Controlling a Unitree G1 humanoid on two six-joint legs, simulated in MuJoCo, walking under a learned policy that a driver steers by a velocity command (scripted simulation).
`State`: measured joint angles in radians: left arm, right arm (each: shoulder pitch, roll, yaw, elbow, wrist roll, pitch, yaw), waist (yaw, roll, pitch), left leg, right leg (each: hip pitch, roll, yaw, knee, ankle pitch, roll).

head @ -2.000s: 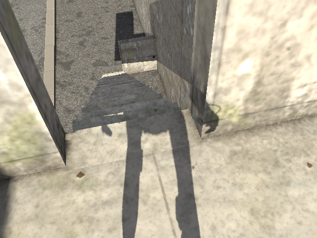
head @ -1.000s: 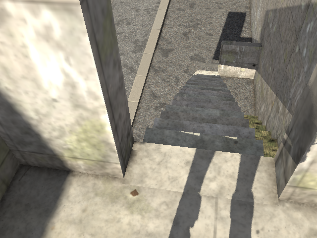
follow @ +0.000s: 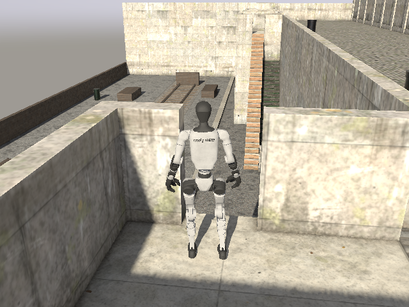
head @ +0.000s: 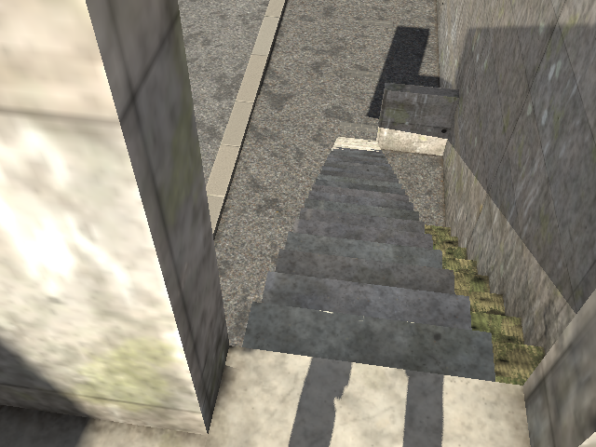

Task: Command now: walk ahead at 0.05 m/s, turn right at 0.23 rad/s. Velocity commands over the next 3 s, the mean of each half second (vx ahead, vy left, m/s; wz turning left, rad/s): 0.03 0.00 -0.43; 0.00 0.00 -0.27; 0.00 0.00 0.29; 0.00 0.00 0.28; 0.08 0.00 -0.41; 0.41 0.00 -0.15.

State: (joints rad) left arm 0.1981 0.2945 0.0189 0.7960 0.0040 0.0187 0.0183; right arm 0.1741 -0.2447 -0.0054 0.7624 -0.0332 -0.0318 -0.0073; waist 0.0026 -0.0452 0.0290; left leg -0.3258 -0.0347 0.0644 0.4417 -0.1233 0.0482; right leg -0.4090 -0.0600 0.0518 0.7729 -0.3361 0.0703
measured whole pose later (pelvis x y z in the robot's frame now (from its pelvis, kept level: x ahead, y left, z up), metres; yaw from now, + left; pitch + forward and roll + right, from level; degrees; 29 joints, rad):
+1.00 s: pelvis +0.01 -0.01 +0.00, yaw -21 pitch -1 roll +1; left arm 0.14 0.24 0.02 0.71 0.02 0.04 0.03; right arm 0.18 -0.26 -0.02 0.91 -0.02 0.00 -0.02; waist -0.05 0.01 0.05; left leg -0.18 0.01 0.05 0.45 -0.26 -0.01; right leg -0.22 -0.01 0.06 0.51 -0.27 0.01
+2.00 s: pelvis +0.02 +0.05 +0.01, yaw -2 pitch +0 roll -1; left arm 0.19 0.29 0.09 0.84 -0.02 0.00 0.04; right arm 0.16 -0.22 -0.01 0.82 -0.03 0.00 -0.03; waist 0.01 -0.05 0.01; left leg -0.18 -0.11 -0.08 0.42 -0.23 0.09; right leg -0.28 -0.06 0.08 0.65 -0.29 0.12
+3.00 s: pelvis +0.20 -0.07 -0.01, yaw -19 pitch +1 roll -1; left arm 0.10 0.24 0.05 0.72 -0.02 -0.08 -0.02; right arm 0.44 -0.25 -0.04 0.91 0.05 -0.04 0.00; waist -0.05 0.01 0.06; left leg -0.24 0.02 -0.07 1.10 -0.48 0.05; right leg -0.37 0.02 -0.07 0.56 -0.21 -0.06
